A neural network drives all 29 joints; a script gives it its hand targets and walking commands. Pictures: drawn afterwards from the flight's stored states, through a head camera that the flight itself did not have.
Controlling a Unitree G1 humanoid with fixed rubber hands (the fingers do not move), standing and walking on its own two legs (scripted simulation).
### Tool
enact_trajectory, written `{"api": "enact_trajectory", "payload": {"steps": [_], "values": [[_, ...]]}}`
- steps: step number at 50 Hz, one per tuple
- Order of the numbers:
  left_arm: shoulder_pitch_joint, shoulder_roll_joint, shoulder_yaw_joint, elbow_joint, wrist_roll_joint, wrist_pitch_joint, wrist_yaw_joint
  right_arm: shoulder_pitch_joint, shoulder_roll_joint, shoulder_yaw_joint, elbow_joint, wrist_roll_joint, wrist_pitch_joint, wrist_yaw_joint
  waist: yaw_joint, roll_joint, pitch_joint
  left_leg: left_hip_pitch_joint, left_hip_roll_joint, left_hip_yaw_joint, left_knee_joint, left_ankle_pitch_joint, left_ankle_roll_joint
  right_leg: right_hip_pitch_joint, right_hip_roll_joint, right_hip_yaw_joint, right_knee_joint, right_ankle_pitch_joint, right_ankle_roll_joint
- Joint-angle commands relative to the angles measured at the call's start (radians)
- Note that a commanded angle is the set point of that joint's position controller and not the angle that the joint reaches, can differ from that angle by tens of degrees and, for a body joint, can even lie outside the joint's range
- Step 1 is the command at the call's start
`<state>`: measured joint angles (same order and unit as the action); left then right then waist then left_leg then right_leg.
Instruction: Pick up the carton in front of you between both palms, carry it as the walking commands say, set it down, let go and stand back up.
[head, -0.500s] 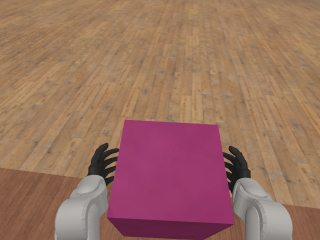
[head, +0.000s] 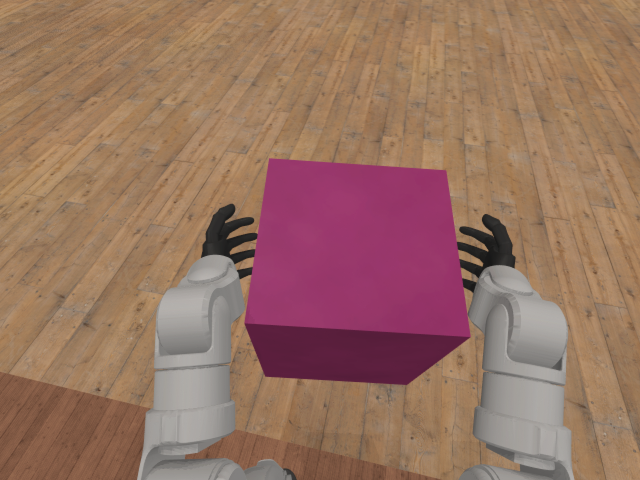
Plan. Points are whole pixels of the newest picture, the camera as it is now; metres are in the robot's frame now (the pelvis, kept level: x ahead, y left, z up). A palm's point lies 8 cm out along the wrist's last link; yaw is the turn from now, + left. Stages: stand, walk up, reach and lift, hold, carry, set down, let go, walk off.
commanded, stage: carry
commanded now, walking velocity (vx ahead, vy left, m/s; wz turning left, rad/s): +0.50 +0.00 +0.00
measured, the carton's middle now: (345, 284) +0.36 +0.01 +0.05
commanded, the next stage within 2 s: none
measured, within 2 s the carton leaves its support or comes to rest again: neither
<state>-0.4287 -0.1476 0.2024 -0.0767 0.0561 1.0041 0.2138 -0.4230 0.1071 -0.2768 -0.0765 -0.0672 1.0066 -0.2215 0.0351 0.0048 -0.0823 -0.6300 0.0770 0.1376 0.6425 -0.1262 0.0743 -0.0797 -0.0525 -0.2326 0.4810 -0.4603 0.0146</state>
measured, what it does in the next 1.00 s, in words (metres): goes down: left foot, then right foot 0.13 m lower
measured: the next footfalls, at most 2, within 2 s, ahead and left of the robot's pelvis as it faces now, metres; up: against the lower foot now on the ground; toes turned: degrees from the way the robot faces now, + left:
left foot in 0.04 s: +0.21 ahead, +0.09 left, +0.00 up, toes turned +7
right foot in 0.62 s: +0.60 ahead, -0.07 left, -0.13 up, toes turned -3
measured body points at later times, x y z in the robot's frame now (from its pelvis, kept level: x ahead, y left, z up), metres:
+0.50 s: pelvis +0.32 +0.01 -0.02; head +0.37 +0.00 +0.43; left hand +0.68 +0.16 +0.09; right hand +0.66 -0.15 +0.08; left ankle +0.17 +0.09 -0.72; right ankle +0.44 -0.08 -0.72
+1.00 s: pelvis +0.64 -0.06 -0.13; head +0.72 -0.08 +0.32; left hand +0.98 +0.11 -0.08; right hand +0.99 -0.21 -0.11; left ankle +0.71 +0.08 -0.77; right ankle +0.56 -0.07 -0.85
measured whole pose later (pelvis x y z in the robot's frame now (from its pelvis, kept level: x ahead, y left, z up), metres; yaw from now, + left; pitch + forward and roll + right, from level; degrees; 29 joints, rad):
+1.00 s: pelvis +0.64 -0.06 -0.13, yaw +0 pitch +8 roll +3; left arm -0.38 -0.18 0.27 -0.02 0.01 0.84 0.17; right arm -0.35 0.17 -0.30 -0.04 -0.06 0.84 -0.20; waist 0.07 0.01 0.04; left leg -0.84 0.03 0.06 1.15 -0.26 0.04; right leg -0.28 0.09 -0.08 0.56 -0.42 -0.15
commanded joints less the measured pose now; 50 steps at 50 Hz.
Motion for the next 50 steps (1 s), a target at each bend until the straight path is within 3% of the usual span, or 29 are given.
{"api": "enact_trajectory", "payload": {"steps": [1, 2, 3, 5, 7, 8, 10, 11, 14, 17, 18, 20, 22, 23, 24, 25, 27, 28, 29, 30, 31, 32, 33, 34, 35, 40, 42, 46, 50], "values": [[-0.607, -0.64, -0.46, 0.054, -0.136, -0.026, 0.027, -0.601, 0.626, 0.451, 0.124, 0.149, -0.033, 0.003, -0.106, 0.27, -0.382, 0.715, 0.196, -0.405, -0.157, -0.102, 0.124, -0.337, 0.01, 0.057, 0.639, 0.239, -0.039], [-0.696, -0.664, -0.473, 0.027, -0.171, -0.03, 0.024, -0.612, 0.675, 0.442, 0.152, 0.154, -0.041, 0.005, -0.124, 0.392, -0.414, 0.873, 0.306, -0.728, -0.27, -0.02, 0.222, -0.597, 0.12, 0.145, 0.833, -0.128, -0.026], [-0.738, -0.692, -0.466, 0.026, -0.187, -0.037, 0.015, -0.669, 0.713, 0.465, 0.119, 0.184, -0.048, 0.01, -0.138, 0.327, -0.431, 0.936, 0.283, -0.707, -0.226, 0.161, 0.248, -0.685, 0.08, 0.203, 0.892, -0.112, -0.066], [-0.819, -0.785, -0.488, -0.014, -0.226, -0.065, 0.004, -0.792, 0.803, 0.545, 0.021, 0.227, -0.066, 0.029, -0.108, 0.088, -0.437, 0.841, 0.253, -0.503, -0.143, 0.377, 0.164, -0.683, 0.016, 0.264, 0.844, -0.042, -0.075], [-0.689, -0.777, -0.471, 0.021, -0.172, -0.063, 0.0, -0.774, 0.842, 0.603, -0.044, 0.261, -0.086, 0.037, -0.111, 0.078, -0.477, 0.79, 0.218, -0.409, -0.158, 0.383, 0.155, -0.642, -0.002, 0.246, 0.75, 0.026, -0.072], [-0.689, -0.797, -0.499, -0.039, -0.198, -0.074, -0.003, -0.693, 0.845, 0.589, -0.046, 0.252, -0.09, 0.039, -0.102, 0.127, -0.511, 0.827, 0.199, -0.372, -0.128, 0.48, 0.146, -0.63, -0.003, 0.25, 0.673, 0.039, -0.069], [-0.602, -0.751, -0.485, -0.047, -0.148, -0.089, -0.008, -0.627, 0.83, 0.636, -0.086, 0.253, -0.099, 0.046, -0.128, 0.117, -0.515, 0.892, 0.193, -0.356, -0.102, 0.582, 0.155, -0.668, 0.016, 0.23, 0.56, 0.029, -0.064], [-0.541, -0.752, -0.498, -0.055, -0.14, -0.092, -0.009, -0.601, 0.823, 0.657, -0.133, 0.259, -0.1, 0.054, -0.106, 0.09, -0.499, 0.843, 0.185, -0.299, -0.108, 0.672, 0.146, -0.643, 0.013, 0.211, 0.538, 0.084, -0.056], [-0.515, -0.741, -0.526, -0.122, -0.15, -0.089, -0.019, -0.62, 0.814, 0.715, -0.241, 0.291, -0.106, 0.059, -0.127, 0.126, -0.48, 0.907, 0.176, -0.269, -0.084, 0.638, 0.162, -0.672, 0.025, 0.181, 0.366, 0.171, -0.062], [-0.519, -0.68, -0.549, -0.2, -0.137, -0.09, -0.029, -0.532, 0.757, 0.724, -0.247, 0.253, -0.1, 0.061, -0.105, 0.176, -0.459, 0.799, 0.165, -0.212, -0.075, 0.548, 0.16, -0.583, 0.022, 0.158, 0.417, 0.373, -0.081], [-0.536, -0.665, -0.54, -0.204, -0.137, -0.086, -0.03, -0.534, 0.762, 0.743, -0.237, 0.26, -0.09, 0.061, -0.113, 0.117, -0.44, 0.788, 0.166, -0.205, -0.065, 0.487, 0.157, -0.596, 0.022, 0.162, 0.419, 0.383, -0.092], [-0.471, -0.61, -0.537, -0.19, -0.137, -0.072, -0.034, -0.506, 0.715, 0.737, -0.2, 0.247, -0.074, 0.05, -0.204, 0.076, -0.267, 1.037, 0.097, -0.283, -0.022, 0.45, 0.139, -0.976, 0.007, 0.179, 0.289, 0.475, -0.093], [-0.437, -0.574, -0.505, -0.114, -0.137, -0.053, -0.032, -0.47, 0.655, 0.687, -0.13, 0.199, -0.057, 0.028, -0.207, 0.089, -0.232, 1.083, 0.119, -0.311, 0.035, 0.378, 0.136, -1.008, -0.029, 0.226, 0.217, 0.509, -0.099], [-0.412, -0.555, -0.477, -0.073, -0.12, -0.042, -0.033, -0.457, 0.643, 0.677, -0.104, 0.183, -0.052, 0.016, -0.208, -0.026, -0.197, 0.911, 0.102, -0.281, 0.061, 0.242, 0.148, -0.859, -0.018, 0.197, 0.068, 0.684, -0.107], [-0.42, -0.532, -0.442, -0.037, -0.105, -0.033, -0.029, -0.418, 0.664, 0.68, -0.031, 0.175, -0.034, 0.012, -0.169, -0.036, -0.153, 0.731, 0.066, -0.211, 0.056, 0.093, 0.094, -0.635, -0.025, 0.183, -0.045, 0.873, -0.109], [-0.411, -0.503, -0.409, 0.009, -0.075, -0.019, -0.023, -0.43, 0.656, 0.651, 0.016, 0.17, -0.026, 0.012, -0.139, 0.041, -0.145, 0.568, 0.053, -0.194, 0.047, -0.004, 0.065, -0.409, 0.002, 0.145, -0.057, 0.941, -0.109], [-0.428, -0.481, -0.373, 0.03, -0.063, -0.019, -0.014, -0.531, 0.683, 0.642, 0.0, 0.186, -0.023, 0.019, -0.003, 0.075, -0.192, 0.401, 0.038, -0.13, 0.22, 0.046, 0.016, -0.085, -0.003, 0.135, -0.032, 0.954, -0.112], [-0.468, -0.477, -0.355, 0.012, -0.075, -0.03, -0.009, -0.655, 0.722, 0.66, -0.046, 0.22, -0.025, 0.023, 0.076, -0.008, -0.229, 0.387, 0.009, -0.062, 0.458, 0.15, 0.005, 0.058, 0.008, 0.06, -0.048, 0.917, -0.12], [-0.447, -0.489, -0.348, 0.058, -0.064, -0.016, 0.003, -0.653, 0.692, 0.611, 0.012, 0.209, -0.007, 0.015, 0.127, -0.11, -0.26, 0.304, -0.037, -0.022, 0.73, 0.018, -0.013, 0.178, -0.003, 0.073, -0.045, 0.807, -0.121], [-0.456, -0.467, -0.321, 0.086, -0.09, -0.01, 0.011, -0.695, 0.682, 0.618, -0.016, 0.236, 0.002, 0.008, 0.153, -0.295, -0.26, 0.047, -0.148, -0.046, 1.019, -0.492, -0.042, 0.347, -0.106, 0.195, 0.082, 0.942, -0.149], [-0.52, -0.483, -0.343, 0.1, -0.117, -0.005, 0.014, -0.638, 0.649, 0.524, 0.068, 0.168, 0.02, -0.01, 0.059, -0.284, -0.272, -0.168, -0.173, -0.125, 1.113, -0.616, -0.061, 0.41, -0.232, 0.519, 0.143, 1.104, -0.159], [-0.599, -0.54, -0.39, 0.08, -0.178, -0.002, 0.008, -0.571, 0.663, 0.502, 0.097, 0.128, 0.022, -0.027, 0.032, -0.277, -0.349, -0.175, -0.171, -0.128, 1.176, -0.491, -0.05, 0.317, -0.315, 0.709, -0.002, 0.766, -0.227], [-0.678, -0.613, -0.447, -0.01, -0.236, -0.009, -0.002, -0.642, 0.705, 0.505, 0.038, 0.134, 0.008, -0.039, 0.009, -0.183, -0.358, -0.185, -0.109, -0.162, 1.078, -0.433, -0.044, 0.233, -0.291, 0.72, -0.068, 0.498, -0.21], [-0.798, -0.612, -0.453, -0.071, -0.275, -0.028, 0.002, -0.67, 0.718, 0.454, 0.085, 0.141, 0.006, -0.041, 0.015, -0.121, -0.387, -0.179, -0.08, -0.178, 1.03, -0.389, -0.064, 0.242, -0.297, 0.738, -0.081, 0.484, -0.196], [-0.788, -0.695, -0.522, -0.061, -0.319, -0.038, -0.002, -0.663, 0.729, 0.46, 0.061, 0.146, -0.018, -0.033, 0.012, -0.041, -0.396, -0.21, -0.054, -0.161, 0.952, -0.422, -0.059, 0.225, -0.297, 0.759, -0.07, 0.462, -0.255], [-0.778, -0.853, -0.607, -0.101, -0.314, -0.108, -0.06, -0.58, 0.848, 0.521, 0.061, 0.136, -0.105, 0.01, -0.003, -0.04, -0.438, -0.128, -0.014, -0.159, 0.716, -0.185, -0.034, 0.088, -0.205, 0.511, -0.002, 0.615, -0.17], [-0.656, -0.873, -0.629, -0.076, -0.336, -0.13, -0.075, -0.604, 0.85, 0.585, -0.042, 0.169, -0.134, 0.013, 0.029, -0.073, -0.447, -0.257, -0.031, -0.099, 0.627, -0.156, -0.038, 0.228, -0.171, 0.477, 0.009, 0.751, -0.196], [-0.447, -0.821, -0.591, 0.006, -0.216, -0.175, -0.081, -0.465, 0.838, 0.634, 0.027, 0.119, -0.18, 0.028, 0.06, -0.109, -0.421, -0.399, -0.052, -0.049, 0.544, -0.135, -0.035, 0.402, -0.15, 0.466, 0.05, 1.075, -0.149], [-0.429, -0.791, -0.598, -0.01, -0.2, -0.219, -0.095, -0.424, 0.855, 0.656, 0.009, 0.13, -0.226, 0.046, 0.07, -0.107, -0.337, -0.264, -0.103, 0.036, 0.248, -0.053, -0.024, 0.348, -0.072, 0.333, 0.025, 1.161, -0.131]]}}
